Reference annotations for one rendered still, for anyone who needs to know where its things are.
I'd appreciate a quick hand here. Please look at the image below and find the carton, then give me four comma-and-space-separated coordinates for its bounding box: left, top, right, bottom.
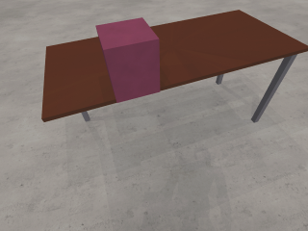
95, 17, 161, 103

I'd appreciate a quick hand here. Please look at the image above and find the table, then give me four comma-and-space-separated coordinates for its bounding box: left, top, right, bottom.
41, 10, 308, 123

